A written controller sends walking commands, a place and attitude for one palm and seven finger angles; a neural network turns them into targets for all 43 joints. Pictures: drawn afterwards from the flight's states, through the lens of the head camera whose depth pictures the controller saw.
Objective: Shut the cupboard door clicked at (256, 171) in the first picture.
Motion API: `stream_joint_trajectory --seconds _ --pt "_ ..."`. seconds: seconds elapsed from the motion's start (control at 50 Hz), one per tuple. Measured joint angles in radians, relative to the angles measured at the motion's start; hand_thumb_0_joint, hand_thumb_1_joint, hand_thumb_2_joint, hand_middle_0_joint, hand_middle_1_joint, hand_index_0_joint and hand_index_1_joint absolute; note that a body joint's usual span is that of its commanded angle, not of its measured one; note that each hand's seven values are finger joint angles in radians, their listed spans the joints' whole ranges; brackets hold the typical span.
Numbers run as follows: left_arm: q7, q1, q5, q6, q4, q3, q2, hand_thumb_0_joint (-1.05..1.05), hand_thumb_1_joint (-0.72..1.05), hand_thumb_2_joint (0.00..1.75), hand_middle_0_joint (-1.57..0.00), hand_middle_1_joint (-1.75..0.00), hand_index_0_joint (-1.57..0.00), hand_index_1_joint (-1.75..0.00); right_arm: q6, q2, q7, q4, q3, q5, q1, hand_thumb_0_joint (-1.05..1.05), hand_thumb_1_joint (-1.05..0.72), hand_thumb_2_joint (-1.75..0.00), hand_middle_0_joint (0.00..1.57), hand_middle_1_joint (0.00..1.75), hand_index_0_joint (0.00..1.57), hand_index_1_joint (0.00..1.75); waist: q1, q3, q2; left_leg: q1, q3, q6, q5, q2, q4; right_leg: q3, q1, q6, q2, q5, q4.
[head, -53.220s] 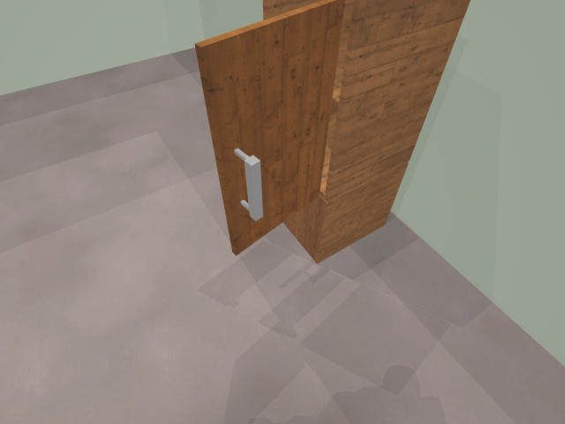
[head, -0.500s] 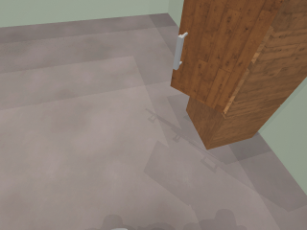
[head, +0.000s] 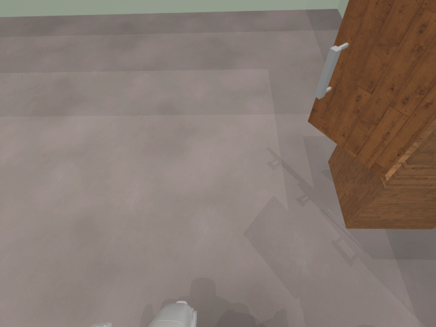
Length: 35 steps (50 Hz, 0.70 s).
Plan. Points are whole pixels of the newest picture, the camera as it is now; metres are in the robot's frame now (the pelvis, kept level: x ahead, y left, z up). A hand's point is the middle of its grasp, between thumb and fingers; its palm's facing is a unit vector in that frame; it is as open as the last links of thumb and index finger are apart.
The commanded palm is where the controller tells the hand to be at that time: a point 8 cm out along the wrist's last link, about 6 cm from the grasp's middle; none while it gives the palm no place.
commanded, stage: walk to a spot facing it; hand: left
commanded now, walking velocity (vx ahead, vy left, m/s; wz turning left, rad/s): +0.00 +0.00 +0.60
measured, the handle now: (331, 71) +0.85 -0.34 -0.07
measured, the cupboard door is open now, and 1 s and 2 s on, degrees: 37 37 37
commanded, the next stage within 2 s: turn to face it in 1.24 s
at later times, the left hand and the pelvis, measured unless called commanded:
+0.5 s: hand out of the picture +0.02 +0.21 -0.15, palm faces +0.34 -0.88 -0.32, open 7.4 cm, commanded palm none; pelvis +0.04 -0.02 -0.01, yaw +19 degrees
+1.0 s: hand out of the picture +0.06 +0.24 -0.19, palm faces +0.62 -0.75 -0.23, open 7.4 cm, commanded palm none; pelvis +0.17 +0.07 -0.02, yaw +37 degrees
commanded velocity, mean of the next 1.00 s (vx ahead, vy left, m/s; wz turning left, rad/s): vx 0.23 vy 0.00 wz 0.60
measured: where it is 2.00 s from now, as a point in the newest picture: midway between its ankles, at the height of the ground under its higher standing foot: (191, 286)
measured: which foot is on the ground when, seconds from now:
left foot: up 0.00-0.12, down 0.14-0.40, up 0.42-0.84, down 0.86-1.00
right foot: down 0.00-0.14, up 0.16-0.38, down 0.40-0.86, up 0.88-1.00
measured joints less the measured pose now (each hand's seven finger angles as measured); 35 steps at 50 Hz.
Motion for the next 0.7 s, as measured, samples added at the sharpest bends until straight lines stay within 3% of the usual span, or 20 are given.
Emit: stream_joint_trajectory --seconds 0.08,0.14,0.2,0.26,0.32,0.4,0.46,0.52,0.6,0.7 --pt "-0.006 0.015 0.001 -0.007 -0.006 0.0 0.005 0.01 0.9 0.89 -0.2 -0.3 -0.2 -0.3 -0.001 0.011 0.005 -0.008 0.014 0.004 -0.026 0.0 -0.91 -0.9 0.19 0.3 0.2 0.3 0.018 0.013 -0.028 0.095 0.031 0.006 0.007 0.019 -0.186 -0.055 0.004 0.011 -0.035 -0.028 0.031" --pt "-0.01 0.039 -0.006 -0.003 -0.009 0.005 0.013 0.01 0.9 0.89 -0.2 -0.3 -0.2 -0.3 -0.018 0.009 0.01 -0.025 0.027 0.002 -0.032 0.0 -0.91 -0.9 0.19 0.3 0.2 0.3 0.029 0.001 -0.028 0.193 0.034 0.032 0.174 0.029 -0.409 -0.095 -0.032 0.028 -0.052 -0.075 0.121" --pt "-0.008 0.027 -0.01 0.026 -0.001 0.014 0.04 0.01 0.9 0.89 -0.2 -0.3 -0.2 -0.3 -0.039 0.031 0.0 -0.029 0.035 -0.006 -0.045 0.0 -0.91 -0.9 0.19 0.3 0.2 0.3 0.042 0.011 -0.054 0.165 0.012 0.045 0.145 0.012 -0.368 -0.017 -0.136 0.052 -0.034 -0.218 0.366" --pt "-0.014 0.01 -0.011 0.042 0.005 0.023 0.049 0.01 0.9 0.89 -0.2 -0.3 -0.2 -0.3 -0.044 0.047 -0.013 -0.036 0.047 -0.014 -0.029 0.0 -0.91 -0.9 0.2 0.3 0.2 0.3 0.044 0.008 -0.044 0.171 -0.025 0.035 0.15 0.009 -0.393 0.027 -0.203 0.057 0.002 -0.192 0.479" --pt "-0.032 0.005 -0.01 0.033 -0.004 0.023 0.047 0.01 0.91 0.89 -0.2 -0.3 -0.2 -0.3 -0.039 0.049 -0.013 -0.028 0.053 -0.018 -0.005 0.0 -0.91 -0.9 0.2 0.3 0.2 0.3 0.041 -0.006 -0.017 0.184 -0.065 0.03 0.169 0.01 -0.428 0.035 -0.203 0.054 0.025 -0.16 0.393" --pt "-0.051 0.028 -0.003 -0.005 -0.032 0.018 0.048 0.01 0.91 0.89 -0.2 -0.3 -0.2 -0.3 -0.026 0.046 -0.009 -0.013 0.049 -0.014 0.039 0.0 -0.91 -0.9 0.2 0.3 0.21 0.3 0.033 -0.043 0.012 0.159 -0.117 0.035 0.094 0.001 -0.367 0.021 -0.106 0.041 0.052 -0.109 0.107" --pt "-0.037 0.05 0.001 -0.034 -0.037 0.011 0.029 0.01 0.91 0.89 -0.2 -0.3 -0.2 -0.3 -0.009 0.037 -0.007 0.018 0.034 -0.012 0.051 0.0 -0.91 -0.9 0.2 0.3 0.2 0.3 0.039 -0.048 0.028 0.046 -0.111 0.048 -0.035 -0.02 -0.04 -0.024 -0.085 -0.019 0.04 -0.039 0.11" --pt "-0.023 0.091 0.001 -0.044 -0.007 0.01 0.002 0.01 0.91 0.89 -0.2 -0.3 -0.2 -0.3 -0.006 0.034 0.009 0.029 0.023 -0.017 0.043 0.01 -0.91 -0.9 0.2 0.3 0.2 0.3 0.035 -0.058 0.024 -0.053 -0.057 0.04 0.069 -0.001 0.182 -0.055 -0.022 -0.032 0.025 -0.02 0.026" --pt "-0.02 0.128 -0.002 -0.062 0.04 0.001 -0.031 0.01 0.91 0.89 -0.2 -0.3 -0.2 -0.3 -0.021 0.039 0.022 0.023 0.019 -0.013 0.031 0.01 -0.91 -0.9 0.19 0.3 0.2 0.3 0.018 -0.053 0.008 -0.093 -0.004 0.028 0.158 0.042 0.145 -0.114 0.076 -0.025 0.005 0.013 -0.11" --pt "-0.017 0.164 0.0 -0.083 0.069 -0.01 -0.067 0.01 0.9 0.89 -0.2 -0.3 -0.2 -0.3 -0.022 0.046 0.029 0.03 0.028 -0.012 -0.013 0.01 -0.91 -0.9 0.19 0.3 0.2 0.3 0.04 -0.017 0.0 -0.088 0.046 0.042 0.174 0.06 -0.037 -0.198 0.169 -0.004 -0.009 -0.01 -0.169"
